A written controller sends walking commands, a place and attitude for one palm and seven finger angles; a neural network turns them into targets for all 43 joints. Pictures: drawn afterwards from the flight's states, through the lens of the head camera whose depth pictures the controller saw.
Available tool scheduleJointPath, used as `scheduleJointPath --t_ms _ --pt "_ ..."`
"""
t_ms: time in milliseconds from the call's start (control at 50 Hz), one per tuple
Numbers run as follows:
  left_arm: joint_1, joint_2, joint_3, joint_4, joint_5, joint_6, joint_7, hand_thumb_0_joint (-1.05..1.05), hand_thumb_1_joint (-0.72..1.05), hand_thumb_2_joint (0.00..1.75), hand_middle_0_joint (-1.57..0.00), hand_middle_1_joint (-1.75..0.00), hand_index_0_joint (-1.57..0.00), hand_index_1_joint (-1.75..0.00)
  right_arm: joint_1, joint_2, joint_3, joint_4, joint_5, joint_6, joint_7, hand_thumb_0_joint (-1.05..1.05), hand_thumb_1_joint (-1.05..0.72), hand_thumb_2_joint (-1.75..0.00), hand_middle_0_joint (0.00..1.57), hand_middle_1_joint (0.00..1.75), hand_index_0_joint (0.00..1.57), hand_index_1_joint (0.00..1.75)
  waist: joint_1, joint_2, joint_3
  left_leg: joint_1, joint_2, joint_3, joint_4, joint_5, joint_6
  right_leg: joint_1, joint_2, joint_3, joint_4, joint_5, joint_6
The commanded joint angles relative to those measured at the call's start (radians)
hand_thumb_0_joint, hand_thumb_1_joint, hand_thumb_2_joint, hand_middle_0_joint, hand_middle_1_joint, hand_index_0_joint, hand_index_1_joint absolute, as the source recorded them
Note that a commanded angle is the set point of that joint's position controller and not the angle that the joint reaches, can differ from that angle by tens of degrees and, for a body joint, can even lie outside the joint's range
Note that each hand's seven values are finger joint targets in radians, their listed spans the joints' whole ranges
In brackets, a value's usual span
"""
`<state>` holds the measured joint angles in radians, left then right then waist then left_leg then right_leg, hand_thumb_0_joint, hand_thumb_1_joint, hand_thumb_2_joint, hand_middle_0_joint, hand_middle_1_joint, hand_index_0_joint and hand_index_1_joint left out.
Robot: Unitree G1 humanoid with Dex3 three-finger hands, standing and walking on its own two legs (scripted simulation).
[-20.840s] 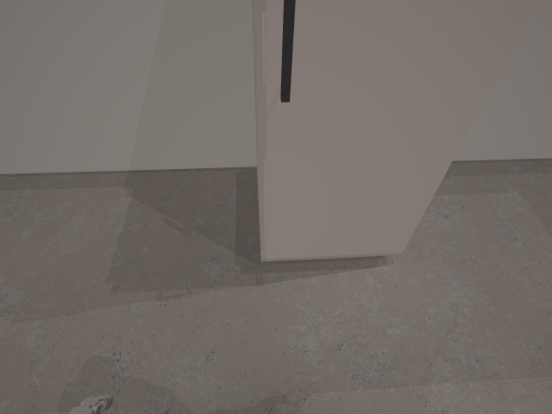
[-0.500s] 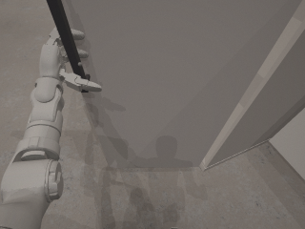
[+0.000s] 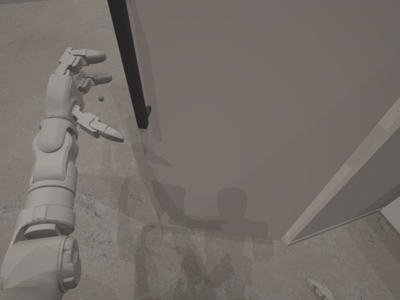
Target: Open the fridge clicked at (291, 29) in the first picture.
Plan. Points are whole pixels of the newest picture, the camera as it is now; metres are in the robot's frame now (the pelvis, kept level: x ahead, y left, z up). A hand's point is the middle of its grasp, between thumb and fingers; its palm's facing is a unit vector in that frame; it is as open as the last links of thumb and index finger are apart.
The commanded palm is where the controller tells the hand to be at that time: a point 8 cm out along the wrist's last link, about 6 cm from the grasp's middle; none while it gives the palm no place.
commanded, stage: slip the hand off the handle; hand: left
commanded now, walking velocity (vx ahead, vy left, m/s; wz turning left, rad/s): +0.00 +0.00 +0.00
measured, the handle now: (135, 66) +0.49 +0.15 +0.21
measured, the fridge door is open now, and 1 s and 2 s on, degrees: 64 64 64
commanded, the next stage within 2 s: draw the hand back to the body in 1.10 s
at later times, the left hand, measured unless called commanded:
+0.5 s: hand (80, 110) +0.39 +0.24 +0.18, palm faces +0.04 -0.99 -0.11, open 14.7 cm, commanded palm +0.35 +0.27 +0.19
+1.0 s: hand (75, 151) +0.30 +0.21 +0.18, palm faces +0.10 -0.99 -0.13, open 14.7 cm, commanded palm +0.27 +0.25 +0.19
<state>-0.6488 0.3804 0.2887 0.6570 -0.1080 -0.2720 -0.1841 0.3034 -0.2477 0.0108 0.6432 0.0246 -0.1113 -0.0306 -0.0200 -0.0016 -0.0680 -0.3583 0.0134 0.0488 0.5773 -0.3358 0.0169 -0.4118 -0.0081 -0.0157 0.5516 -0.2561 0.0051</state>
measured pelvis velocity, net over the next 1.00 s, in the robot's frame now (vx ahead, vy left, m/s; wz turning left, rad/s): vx -0.01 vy -0.02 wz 0.03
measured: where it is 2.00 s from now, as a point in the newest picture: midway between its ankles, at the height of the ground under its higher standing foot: outside the picture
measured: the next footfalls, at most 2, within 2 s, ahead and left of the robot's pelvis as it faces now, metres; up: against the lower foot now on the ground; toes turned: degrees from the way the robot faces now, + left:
none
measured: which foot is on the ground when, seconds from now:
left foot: down 0.00-1.00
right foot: down 0.00-1.00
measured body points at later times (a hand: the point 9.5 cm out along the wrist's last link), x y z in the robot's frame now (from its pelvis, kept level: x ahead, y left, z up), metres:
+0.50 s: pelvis +0.00 +0.01 +0.00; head +0.02 +0.02 +0.45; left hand +0.39 +0.29 +0.19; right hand +0.08 -0.24 -0.11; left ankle -0.03 +0.10 -0.73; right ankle +0.01 -0.13 -0.73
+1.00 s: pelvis -0.01 -0.02 +0.00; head -0.02 -0.03 +0.45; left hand +0.29 +0.26 +0.19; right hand +0.18 -0.24 -0.08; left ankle -0.03 +0.10 -0.73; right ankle +0.01 -0.13 -0.73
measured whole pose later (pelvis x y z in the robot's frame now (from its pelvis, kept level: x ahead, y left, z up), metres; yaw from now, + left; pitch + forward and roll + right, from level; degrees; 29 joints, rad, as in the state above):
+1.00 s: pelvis -0.01 -0.02 +0.00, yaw +2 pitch +1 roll +0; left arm -0.25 0.33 0.27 0.21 -0.22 -0.14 -0.25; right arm 0.21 -0.25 0.05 0.61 0.04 -0.15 -0.08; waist 0.05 0.03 -0.06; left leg -0.28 0.02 0.01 0.59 -0.33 0.00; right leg -0.32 0.00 -0.05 0.57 -0.27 -0.02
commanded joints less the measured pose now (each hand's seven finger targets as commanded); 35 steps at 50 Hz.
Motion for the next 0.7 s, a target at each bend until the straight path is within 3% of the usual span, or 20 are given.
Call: scheduleJointPath --t_ms 0,60,80,100,120,160,180,260,340,360,400,460,540,560,580,620,640,660,680 --pt "-0.449 0.219 0.036 -0.222 -0.024 -0.044 -0.013 0.00 -0.55 0.20 -0.25 -1.15 -0.25 -1.15 0.043 -0.155 -0.053 -0.095 0.006 -0.030 -0.015 0.00 -0.90 -0.90 0.20 0.30 0.20 0.30 -0.020 0.031 -0.308 0.157 0.006 -0.052 -0.031 0.485 -0.006 0.143 0.019 -0.005 -0.004 0.381 -0.035" --pt "-0.471 0.233 0.035 -0.223 -0.021 -0.028 -0.018 0.00 -0.55 0.20 -0.25 -1.15 -0.25 -1.15 0.035 -0.156 -0.049 -0.096 0.007 -0.027 -0.022 0.00 -0.90 -0.90 0.20 0.30 0.20 0.30 -0.023 0.087 -0.284 0.159 0.005 -0.059 -0.032 0.460 -0.013 0.108 0.018 -0.008 -0.004 0.336 -0.037" --pt "-0.490 0.215 0.016 -0.225 -0.020 -0.028 -0.021 0.00 -0.55 0.20 -0.25 -1.15 -0.25 -1.15 0.038 -0.154 -0.047 -0.093 0.005 -0.028 -0.021 0.00 -0.90 -0.90 0.20 0.30 0.20 0.30 -0.032 0.083 -0.288 0.162 0.004 -0.065 -0.031 0.443 -0.016 0.098 0.020 -0.011 -0.004 0.319 -0.038" --pt "-0.481 0.241 0.041 -0.220 -0.019 -0.031 -0.022 0.00 -0.55 0.20 -0.25 -1.15 -0.25 -1.15 0.041 -0.156 -0.049 -0.093 0.004 -0.029 -0.023 0.00 -0.90 -0.90 0.20 0.30 0.20 0.30 -0.025 0.089 -0.296 0.160 0.004 -0.068 -0.028 0.442 -0.020 0.100 0.020 -0.011 -0.002 0.312 -0.041" --pt "-0.472 0.225 0.025 -0.217 -0.021 -0.033 -0.028 0.00 -0.55 0.20 -0.25 -1.15 -0.25 -1.15 0.040 -0.156 -0.045 -0.097 0.004 -0.028 -0.023 0.00 -0.90 -0.90 0.20 0.30 0.20 0.30 -0.025 0.079 -0.295 0.159 0.005 -0.074 -0.030 0.435 -0.023 0.093 0.021 -0.015 0.001 0.296 -0.041" --pt "-0.484 0.266 0.057 -0.210 -0.024 -0.044 -0.033 0.00 -0.55 0.20 -0.25 -1.15 -0.25 -1.15 0.047 -0.161 -0.044 -0.096 0.000 -0.028 -0.027 0.00 -0.90 -0.90 0.20 0.30 0.20 0.30 -0.023 0.055 -0.311 0.154 0.006 -0.079 -0.028 0.439 -0.025 0.104 0.022 -0.016 0.006 0.299 -0.041" --pt "-0.484 0.243 0.039 -0.200 -0.030 -0.047 -0.040 0.00 -0.55 0.20 -0.25 -1.15 -0.25 -1.15 0.044 -0.159 -0.042 -0.098 0.002 -0.029 -0.026 0.00 -0.90 -0.90 0.20 0.30 0.20 0.30 -0.025 0.056 -0.310 0.156 0.006 -0.079 -0.027 0.425 -0.025 0.094 0.023 -0.015 0.006 0.288 -0.041" --pt "-0.487 0.341 0.115 -0.144 -0.035 -0.063 -0.063 0.00 -0.55 0.20 -0.25 -1.15 -0.25 -1.15 0.053 -0.171 -0.039 -0.092 -0.002 -0.025 -0.033 0.00 -0.90 -0.90 0.20 0.30 0.20 0.30 -0.013 0.056 -0.305 0.102 0.000 -0.078 -0.031 0.350 -0.023 0.107 0.021 -0.011 0.009 0.255 -0.044" --pt "-0.380 0.261 0.068 -0.189 -0.057 -0.069 -0.095 0.00 -0.55 0.20 -0.25 -1.15 -0.25 -1.15 0.048 -0.167 -0.043 -0.123 0.000 -0.031 -0.026 0.00 -0.90 -0.90 0.20 0.30 0.20 0.30 0.007 0.106 -0.346 0.152 0.006 -0.083 -0.020 0.447 -0.036 0.104 0.026 -0.016 0.020 0.271 -0.046" --pt "-0.367 0.271 0.075 -0.228 -0.065 -0.068 -0.100 0.00 -0.55 0.20 -0.25 -1.15 -0.25 -1.15 0.051 -0.168 -0.046 -0.122 0.000 -0.032 -0.024 0.00 -0.90 -0.90 0.20 0.30 0.20 0.30 0.011 0.115 -0.367 0.173 0.011 -0.086 -0.016 0.468 -0.040 0.102 0.025 -0.018 0.021 0.278 -0.043" --pt "-0.329 0.218 0.041 -0.284 -0.080 -0.058 -0.110 0.00 -0.55 0.20 -0.25 -1.15 -0.25 -1.15 0.044 -0.165 -0.049 -0.131 0.003 -0.035 -0.018 0.00 -0.90 -0.90 0.20 0.30 0.20 0.30 0.010 0.105 -0.347 0.186 0.015 -0.088 -0.015 0.486 -0.045 0.089 0.030 -0.022 0.017 0.276 -0.041" --pt "-0.276 0.254 0.087 -0.359 -0.100 -0.042 -0.099 0.00 -0.55 0.20 -0.25 -1.15 -0.25 -1.15 0.023 -0.169 -0.048 -0.141 0.003 -0.036 -0.018 0.00 -0.90 -0.90 0.20 0.30 0.20 0.30 0.027 0.071 -0.315 0.144 0.013 -0.084 -0.028 0.444 -0.035 0.126 0.029 -0.020 0.010 0.279 -0.041" --pt "-0.165 0.225 0.091 -0.476 -0.105 -0.018 -0.067 0.00 -0.55 0.20 -0.25 -1.15 -0.25 -1.15 -0.011 -0.156 -0.043 -0.159 0.004 -0.042 -0.017 0.00 -0.90 -0.90 0.20 0.30 0.20 0.30 0.048 0.066 -0.293 0.129 0.007 -0.075 -0.043 0.437 -0.032 0.168 0.025 -0.025 0.010 0.290 -0.041" --pt "-0.168 0.226 0.088 -0.531 -0.096 -0.016 -0.054 0.00 -0.55 0.20 -0.25 -1.15 -0.25 -1.15 -0.023 -0.150 -0.043 -0.161 0.004 -0.046 -0.017 0.00 -0.90 -0.90 0.20 0.30 0.20 0.30 0.048 0.092 -0.296 0.137 0.006 -0.075 -0.045 0.426 -0.032 0.164 0.025 -0.023 0.010 0.280 -0.039" --pt "-0.137 0.179 0.052 -0.540 -0.090 -0.005 -0.044 0.00 -0.55 0.20 -0.25 -1.15 -0.25 -1.15 -0.033 -0.143 -0.039 -0.163 0.004 -0.050 -0.015 0.00 -0.90 -0.90 0.20 0.30 0.20 0.30 0.047 0.091 -0.273 0.138 0.006 -0.073 -0.049 0.417 -0.031 0.155 0.026 -0.025 0.007 0.272 -0.039" --pt "-0.125 0.178 0.046 -0.566 -0.078 0.009 -0.023 0.00 -0.55 0.20 -0.25 -1.15 -0.25 -1.15 -0.046 -0.143 -0.038 -0.160 0.004 -0.055 -0.017 0.00 -0.90 -0.90 0.20 0.30 0.20 0.30 0.041 0.088 -0.242 0.127 0.004 -0.072 -0.058 0.348 -0.029 0.143 0.027 -0.026 -0.004 0.233 -0.039" --pt "-0.106 0.197 0.062 -0.562 -0.076 0.015 -0.015 0.00 -0.55 0.20 -0.25 -1.15 -0.25 -1.15 -0.047 -0.148 -0.037 -0.159 0.003 -0.055 -0.022 0.00 -0.90 -0.90 0.20 0.30 0.20 0.30 0.039 0.048 -0.231 0.112 0.004 -0.069 -0.063 0.309 -0.020 0.152 0.027 -0.025 -0.013 0.218 -0.038" --pt "-0.118 0.199 0.059 -0.578 -0.073 0.020 -0.012 0.00 -0.55 0.20 -0.25 -1.15 -0.25 -1.15 -0.063 -0.144 -0.034 -0.160 0.006 -0.057 -0.026 0.00 -0.90 -0.90 0.20 0.30 0.20 0.30 0.035 0.049 -0.223 0.097 -0.001 -0.065 -0.069 0.262 -0.013 0.157 0.024 -0.020 -0.019 0.198 -0.036" --pt "-0.097 0.173 0.047 -0.570 -0.077 0.029 -0.011 0.00 -0.55 0.20 -0.25 -1.15 -0.25 -1.15 -0.077 -0.139 -0.031 -0.161 0.008 -0.059 -0.029 0.00 -0.90 -0.90 0.20 0.30 0.20 0.30 0.034 0.029 -0.208 0.092 -0.004 -0.061 -0.074 0.227 -0.008 0.158 0.023 -0.018 -0.028 0.180 -0.036"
